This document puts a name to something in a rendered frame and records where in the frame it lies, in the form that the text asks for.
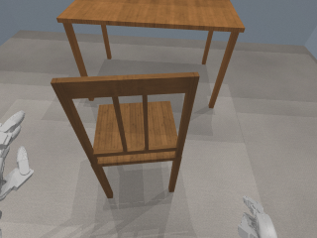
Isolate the chair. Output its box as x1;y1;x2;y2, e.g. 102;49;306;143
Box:
51;71;200;198

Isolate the right robot hand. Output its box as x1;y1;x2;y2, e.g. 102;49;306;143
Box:
238;195;277;238

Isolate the left robot hand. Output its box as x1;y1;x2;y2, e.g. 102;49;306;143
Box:
0;110;34;201

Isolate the table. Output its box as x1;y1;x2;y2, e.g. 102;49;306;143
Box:
56;0;246;109

